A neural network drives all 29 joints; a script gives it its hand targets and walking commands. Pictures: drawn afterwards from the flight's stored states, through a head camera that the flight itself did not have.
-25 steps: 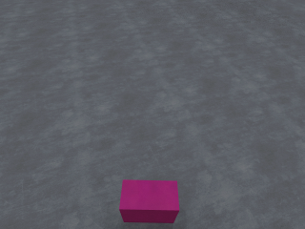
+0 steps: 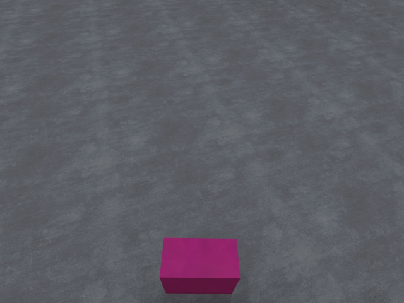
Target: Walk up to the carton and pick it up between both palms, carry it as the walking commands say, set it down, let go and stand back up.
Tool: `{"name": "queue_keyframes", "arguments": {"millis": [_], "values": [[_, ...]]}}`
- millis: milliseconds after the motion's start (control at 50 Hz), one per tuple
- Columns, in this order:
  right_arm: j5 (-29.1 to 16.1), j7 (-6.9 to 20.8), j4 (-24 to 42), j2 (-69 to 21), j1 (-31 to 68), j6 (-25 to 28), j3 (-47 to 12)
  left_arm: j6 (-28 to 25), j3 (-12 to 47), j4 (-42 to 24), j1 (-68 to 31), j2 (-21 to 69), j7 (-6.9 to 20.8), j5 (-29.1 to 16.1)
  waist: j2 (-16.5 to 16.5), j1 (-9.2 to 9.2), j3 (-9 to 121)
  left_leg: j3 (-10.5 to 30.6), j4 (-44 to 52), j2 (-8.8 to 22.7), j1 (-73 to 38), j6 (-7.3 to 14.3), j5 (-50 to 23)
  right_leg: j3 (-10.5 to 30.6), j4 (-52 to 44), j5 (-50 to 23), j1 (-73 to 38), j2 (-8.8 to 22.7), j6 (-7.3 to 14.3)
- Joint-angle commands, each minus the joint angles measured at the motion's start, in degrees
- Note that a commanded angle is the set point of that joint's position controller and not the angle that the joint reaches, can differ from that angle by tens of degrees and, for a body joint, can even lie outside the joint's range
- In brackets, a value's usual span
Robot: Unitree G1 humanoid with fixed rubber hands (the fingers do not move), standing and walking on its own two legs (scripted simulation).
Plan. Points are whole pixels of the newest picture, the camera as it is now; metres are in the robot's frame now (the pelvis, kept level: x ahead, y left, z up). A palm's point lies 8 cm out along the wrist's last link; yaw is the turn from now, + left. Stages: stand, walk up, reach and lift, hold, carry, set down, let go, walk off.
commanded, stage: stand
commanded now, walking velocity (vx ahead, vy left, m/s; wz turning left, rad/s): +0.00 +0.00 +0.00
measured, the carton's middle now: (199, 267) +0.37 +0.00 -0.65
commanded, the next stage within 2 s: reach and lift in 0.16 s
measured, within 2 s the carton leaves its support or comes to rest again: neither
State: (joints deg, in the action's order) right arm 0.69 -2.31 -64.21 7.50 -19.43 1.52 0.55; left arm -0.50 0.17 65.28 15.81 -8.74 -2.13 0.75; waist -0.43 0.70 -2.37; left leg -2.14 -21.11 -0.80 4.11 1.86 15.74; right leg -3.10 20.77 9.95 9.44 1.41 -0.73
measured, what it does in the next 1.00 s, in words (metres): lowers itself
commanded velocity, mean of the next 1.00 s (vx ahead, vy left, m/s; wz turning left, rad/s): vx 0.00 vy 0.00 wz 0.00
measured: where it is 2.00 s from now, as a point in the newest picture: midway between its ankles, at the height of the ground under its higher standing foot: outside the picture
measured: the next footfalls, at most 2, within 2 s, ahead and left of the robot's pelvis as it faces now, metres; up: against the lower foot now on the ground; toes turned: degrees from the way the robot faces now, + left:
none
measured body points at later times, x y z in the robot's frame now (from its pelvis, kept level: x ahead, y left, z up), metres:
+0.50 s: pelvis +0.00 -0.01 -0.02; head +0.07 -0.01 +0.43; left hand +0.14 +0.23 -0.15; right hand +0.16 -0.24 -0.14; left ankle -0.05 +0.10 -0.74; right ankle +0.01 -0.13 -0.74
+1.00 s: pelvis -0.09 -0.02 -0.09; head +0.06 -0.02 +0.34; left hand +0.21 +0.25 -0.18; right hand +0.21 -0.24 -0.19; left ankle -0.05 +0.10 -0.75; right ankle +0.01 -0.14 -0.75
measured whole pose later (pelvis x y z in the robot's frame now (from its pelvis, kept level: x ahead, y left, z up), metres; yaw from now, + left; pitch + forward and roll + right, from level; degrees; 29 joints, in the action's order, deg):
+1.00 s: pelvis -0.09 -0.02 -0.09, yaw +2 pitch +15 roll +0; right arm -1.8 -1.6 -28.8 11.1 14.7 -23.8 8.6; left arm 21.5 -7.4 37.8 -20.0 -17.6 5.9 -3.0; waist 1.4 1.0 -4.3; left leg 0.6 -62.6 -1.7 51.3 0.8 26.2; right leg 0.2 59.7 19.3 55.2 0.9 -0.7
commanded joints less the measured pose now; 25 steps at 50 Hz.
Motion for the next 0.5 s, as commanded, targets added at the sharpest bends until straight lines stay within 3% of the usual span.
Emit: {"name": "queue_keyframes", "arguments": {"millis": [0,140,160,180,200,240,280,300,340,400,480], "values": [[0.0,-0.2,0.2,4.8,-5.2,0.2,0.7,-0.2,-0.5,-0.5,4.1,-4.2,-0.2,-0.1,1.2,-0.09,-2.1,5.2,3.5,7.5,4.7,0.0,-15.4,4.6,-1.8,-7.5,-2.0,5.2,2.2],[-0.1,-0.3,0.4,4.9,-5.4,0.1,0.7,-0.1,-0.5,-0.7,4.2,-4.4,-0.2,-0.1,1.1,-0.13,-2.1,5.0,3.0,7.4,4.5,-0.1,-15.7,4.5,-1.4,-8.4,-2.0,5.4,2.2],[-4.1,-0.1,40.1,13.9,48.4,-0.8,-0.1,1.0,2.7,-39.0,-43.1,-8.4,0.8,-3.8,3.8,-1.72,7.5,1.1,-6.8,2.4,25.3,-1.0,3.4,1.6,10.1,8.9,10.7,0.1,4.3],[-4.7,-0.9,28.0,11.5,34.4,-6.8,1.4,6.8,-0.6,-28.4,-31.6,-9.7,-0.8,-5.0,5.3,-2.96,5.6,0.2,-5.8,3.9,28.4,-0.6,13.0,1.3,10.0,13.4,10.3,1.3,3.7],[-4.8,-0.2,29.2,14.2,30.0,-11.6,2.6,10.9,1.1,-28.8,-27.3,-11.4,-0.9,-6.1,6.1,-2.05,7.0,-0.7,-2.8,5.2,30.8,0.2,16.5,-1.8,12.6,13.7,5.7,-0.1,2.4],[-5.7,0.8,26.6,11.3,20.8,-22.4,1.0,20.7,1.1,-24.3,-17.7,-11.3,-0.9,-5.6,5.9,-3.01,7.7,-0.2,-0.8,5.7,34.7,2.2,11.9,-0.7,13.1,5.7,-1.4,-1.3,3.3],[-3.3,1.1,20.9,11.0,14.3,-32.2,1.9,30.4,1.4,-21.0,-11.9,-9.6,-0.5,-6.1,1.8,-2.53,7.3,1.3,-6.0,4.6,32.8,1.9,-1.2,2.3,14.1,-1.1,4.0,-1.9,4.7],[-3.4,1.5,20.2,10.3,12.2,-34.9,1.3,33.6,1.3,-21.3,-8.8,-8.0,0.1,-6.0,-0.7,-2.06,8.8,2.3,-8.4,3.2,27.6,1.2,-8.1,3.2,13.1,-3.3,8.1,-1.7,5.3],[-3.5,2.2,22.2,9.7,10.9,-38.1,0.2,37.4,0.5,-24.0,-4.7,-5.5,1.4,-4.9,-1.7,-1.32,12.9,4.6,-9.5,1.9,20.9,0.7,-18.6,4.6,12.6,-10.0,5.6,-2.2,5.6],[-0.8,2.0,31.0,8.0,11.4,-36.1,2.3,35.6,-1.5,-31.8,-6.3,-6.9,2.5,-2.5,-1.8,-0.56,16.4,6.4,-10.0,0.9,20.2,0.6,-27.6,5.9,13.1,-19.5,4.3,-2.9,5.3],[1.1,2.0,39.2,6.7,12.8,-31.0,3.9,29.2,-4.6,-36.9,-14.0,-9.9,4.2,0.5,0.9,-0.96,19.3,4.1,-14.9,0.1,30.2,-0.7,-25.2,6.8,17.0,-27.3,6.7,-2.2,4.1]]}}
